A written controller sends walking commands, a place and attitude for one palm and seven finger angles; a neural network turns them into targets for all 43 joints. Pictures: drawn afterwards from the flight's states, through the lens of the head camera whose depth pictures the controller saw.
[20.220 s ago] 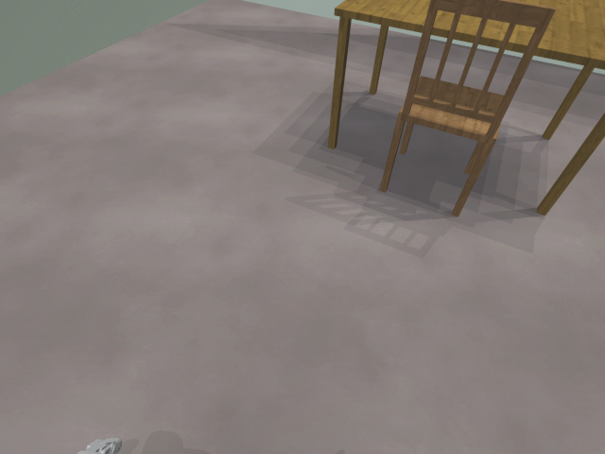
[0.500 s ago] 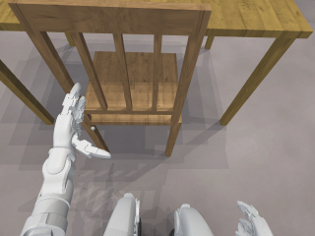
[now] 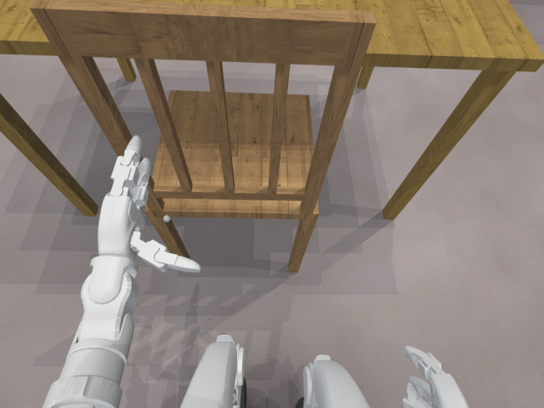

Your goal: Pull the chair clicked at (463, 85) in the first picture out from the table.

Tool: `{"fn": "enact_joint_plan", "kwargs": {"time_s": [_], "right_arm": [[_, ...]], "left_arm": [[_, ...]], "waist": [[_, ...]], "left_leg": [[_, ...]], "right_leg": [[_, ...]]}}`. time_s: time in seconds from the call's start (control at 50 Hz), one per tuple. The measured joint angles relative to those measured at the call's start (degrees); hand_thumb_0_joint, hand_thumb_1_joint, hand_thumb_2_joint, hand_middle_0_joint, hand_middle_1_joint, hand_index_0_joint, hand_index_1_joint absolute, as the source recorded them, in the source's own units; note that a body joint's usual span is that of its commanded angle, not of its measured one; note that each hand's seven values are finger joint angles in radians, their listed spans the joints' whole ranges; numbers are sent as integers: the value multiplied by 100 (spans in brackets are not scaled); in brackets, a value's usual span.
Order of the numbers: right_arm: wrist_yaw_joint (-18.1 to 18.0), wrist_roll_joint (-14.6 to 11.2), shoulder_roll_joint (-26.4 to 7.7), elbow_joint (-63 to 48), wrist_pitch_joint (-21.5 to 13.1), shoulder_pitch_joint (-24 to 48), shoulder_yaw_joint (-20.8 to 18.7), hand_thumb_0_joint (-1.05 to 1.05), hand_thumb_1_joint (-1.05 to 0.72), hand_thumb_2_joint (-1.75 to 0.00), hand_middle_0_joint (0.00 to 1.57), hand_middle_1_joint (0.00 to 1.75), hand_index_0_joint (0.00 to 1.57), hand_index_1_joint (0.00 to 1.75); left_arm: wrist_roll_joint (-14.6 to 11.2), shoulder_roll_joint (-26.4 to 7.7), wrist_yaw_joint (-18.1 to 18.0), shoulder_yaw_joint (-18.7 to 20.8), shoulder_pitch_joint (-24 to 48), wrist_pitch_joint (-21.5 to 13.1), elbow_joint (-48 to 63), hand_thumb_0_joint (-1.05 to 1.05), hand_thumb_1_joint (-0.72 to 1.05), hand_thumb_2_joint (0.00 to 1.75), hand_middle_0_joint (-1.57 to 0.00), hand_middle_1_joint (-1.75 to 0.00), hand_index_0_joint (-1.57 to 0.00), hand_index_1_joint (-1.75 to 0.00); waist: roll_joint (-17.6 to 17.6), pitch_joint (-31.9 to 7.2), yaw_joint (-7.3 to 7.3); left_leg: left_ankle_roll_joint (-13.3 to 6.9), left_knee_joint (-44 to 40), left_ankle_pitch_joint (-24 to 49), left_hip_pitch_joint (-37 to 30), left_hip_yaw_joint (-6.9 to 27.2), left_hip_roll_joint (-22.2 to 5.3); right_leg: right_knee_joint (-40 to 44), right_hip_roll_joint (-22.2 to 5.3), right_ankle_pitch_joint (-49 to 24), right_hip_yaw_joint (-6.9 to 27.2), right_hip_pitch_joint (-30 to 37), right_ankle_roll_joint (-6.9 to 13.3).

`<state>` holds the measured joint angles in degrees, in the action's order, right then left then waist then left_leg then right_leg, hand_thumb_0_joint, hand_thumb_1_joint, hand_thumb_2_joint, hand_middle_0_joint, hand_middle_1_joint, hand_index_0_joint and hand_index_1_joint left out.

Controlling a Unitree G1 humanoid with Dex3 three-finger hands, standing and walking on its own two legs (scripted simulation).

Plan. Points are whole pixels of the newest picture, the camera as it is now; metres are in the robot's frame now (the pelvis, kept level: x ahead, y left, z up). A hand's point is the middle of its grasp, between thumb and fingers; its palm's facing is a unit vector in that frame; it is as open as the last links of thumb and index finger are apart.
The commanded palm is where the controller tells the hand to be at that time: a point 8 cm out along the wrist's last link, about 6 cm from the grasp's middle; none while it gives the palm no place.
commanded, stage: aim the fingers beside a spindle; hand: left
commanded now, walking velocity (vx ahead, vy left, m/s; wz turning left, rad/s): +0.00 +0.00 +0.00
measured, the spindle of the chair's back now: (224, 139) +0.52 +0.10 +0.03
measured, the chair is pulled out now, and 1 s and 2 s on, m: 0.00 0.00 0.00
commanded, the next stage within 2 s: push the fingers through the gap in 0.74 s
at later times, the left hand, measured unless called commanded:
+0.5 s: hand (166, 227) +0.36 +0.17 +0.02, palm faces +0.03 -1.00 -0.06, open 16.9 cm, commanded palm +0.34 +0.21 +0.02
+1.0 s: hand (168, 217) +0.37 +0.17 +0.03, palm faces +0.02 -1.00 -0.04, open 16.9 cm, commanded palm +0.36 +0.21 +0.02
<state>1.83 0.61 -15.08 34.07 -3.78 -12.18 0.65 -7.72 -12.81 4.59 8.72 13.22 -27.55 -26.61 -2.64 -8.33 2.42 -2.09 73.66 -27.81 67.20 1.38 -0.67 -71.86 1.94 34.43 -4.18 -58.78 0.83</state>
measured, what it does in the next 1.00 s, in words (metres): stands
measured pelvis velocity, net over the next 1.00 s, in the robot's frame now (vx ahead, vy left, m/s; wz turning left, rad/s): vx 0.00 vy -0.01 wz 0.00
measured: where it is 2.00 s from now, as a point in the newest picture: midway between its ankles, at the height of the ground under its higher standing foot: outside the picture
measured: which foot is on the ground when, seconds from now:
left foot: down 0.00-1.00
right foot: down 0.00-1.00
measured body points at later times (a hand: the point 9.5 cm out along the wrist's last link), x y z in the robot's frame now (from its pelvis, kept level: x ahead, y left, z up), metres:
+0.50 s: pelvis +0.00 -0.01 +0.00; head +0.11 +0.00 +0.44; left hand +0.35 +0.22 +0.03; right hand +0.14 -0.27 -0.11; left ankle +0.06 +0.09 -0.62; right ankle +0.00 -0.12 -0.62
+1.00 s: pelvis +0.00 -0.01 +0.00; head +0.11 +0.01 +0.43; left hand +0.36 +0.22 +0.03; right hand +0.14 -0.26 -0.11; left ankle +0.06 +0.09 -0.62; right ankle +0.00 -0.12 -0.62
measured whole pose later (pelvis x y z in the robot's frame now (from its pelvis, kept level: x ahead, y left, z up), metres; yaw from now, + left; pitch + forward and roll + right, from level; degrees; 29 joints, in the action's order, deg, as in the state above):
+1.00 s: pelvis +0.00 -0.01 +0.00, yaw +0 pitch +22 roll -4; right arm 0.9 0.1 -15.5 35.2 -4.6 -12.9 0.6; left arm -9.7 -13.8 8.2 10.4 15.4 -26.7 -30.6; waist -2.7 -8.7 2.3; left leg -1.6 74.0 -27.9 68.0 1.7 -0.8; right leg -72.5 2.2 34.8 -4.4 -59.7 1.4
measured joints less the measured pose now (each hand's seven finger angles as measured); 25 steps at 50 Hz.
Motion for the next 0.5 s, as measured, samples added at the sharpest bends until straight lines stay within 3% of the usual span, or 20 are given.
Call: {"fn": "enact_joint_plan", "kwargs": {"time_s": [0.14,0.24,0.32,0.42,0.5], "right_arm": [[-6,-62,-13,-38,116,-22,28,1,-90,-89,20,30,21,30],[-13,-33,-20,-42,77,-83,-23,1,-90,-89,20,30,20,30],[-8,-19,-9,42,88,-76,3,1,-90,-89,20,30,20,30],[-22,-55,-9,19,118,-40,13,1,-90,-89,20,30,20,30],[-57,-74,-47,-12,66,-49,-28,1,-90,-89,20,30,20,30]], "left_arm": [[-99,-94,150,49,177,293,-478,-1,-50,30,-6,-8,-6,-8],[-102,50,94,-94,-215,125,58,-1,-50,30,-6,-8,-6,-8],[-31,27,29,6,-164,-41,-42,-1,-50,30,-6,-8,-7,-8],[-126,-169,196,268,31,85,-465,-1,-50,30,-6,-8,-7,-8],[-267,-172,377,196,-122,125,-270,-1,-50,30,-6,-8,-6,-8]], "waist": [[-7,-34,22],[-38,10,3],[4,-46,-12],[27,-64,27],[-20,4,7]], "left_leg": [[23,-3,15,53,14,3],[43,-68,12,-61,13,-14],[60,-95,12,-102,-2,-21],[96,-19,-3,-13,27,-35],[104,-14,-5,-21,53,-40]], "right_leg": [[-27,-1,8,-14,-62,29],[46,18,-4,-7,44,42],[35,23,8,10,59,64],[-61,40,42,-19,-34,106],[-46,49,38,-42,-12,114]]}}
